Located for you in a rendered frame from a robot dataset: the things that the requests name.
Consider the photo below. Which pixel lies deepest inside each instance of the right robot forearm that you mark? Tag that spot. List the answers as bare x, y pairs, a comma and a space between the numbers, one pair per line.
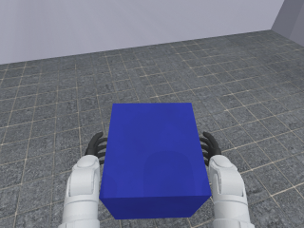
229, 195

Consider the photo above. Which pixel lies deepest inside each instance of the left robot forearm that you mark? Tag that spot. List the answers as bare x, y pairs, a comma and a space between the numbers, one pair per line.
82, 194

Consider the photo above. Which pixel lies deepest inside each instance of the carton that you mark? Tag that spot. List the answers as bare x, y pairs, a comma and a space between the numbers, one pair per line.
153, 164

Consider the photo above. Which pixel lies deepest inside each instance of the robot right hand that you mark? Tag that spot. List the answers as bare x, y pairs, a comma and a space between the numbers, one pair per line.
212, 147

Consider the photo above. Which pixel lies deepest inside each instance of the robot left hand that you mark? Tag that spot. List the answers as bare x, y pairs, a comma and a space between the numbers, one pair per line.
93, 147

